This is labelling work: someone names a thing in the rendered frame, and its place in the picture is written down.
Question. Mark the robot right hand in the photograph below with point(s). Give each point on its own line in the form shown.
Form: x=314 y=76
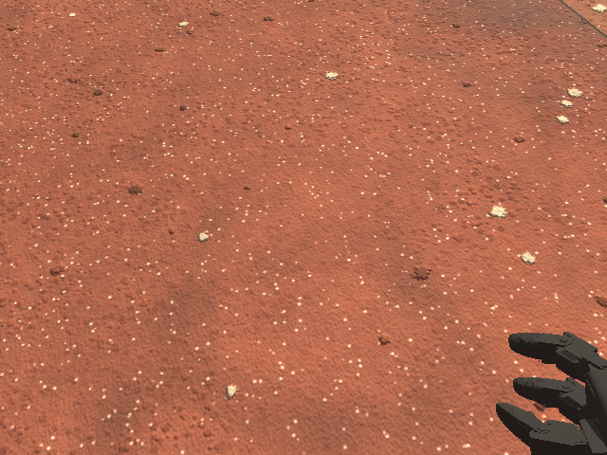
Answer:
x=584 y=406

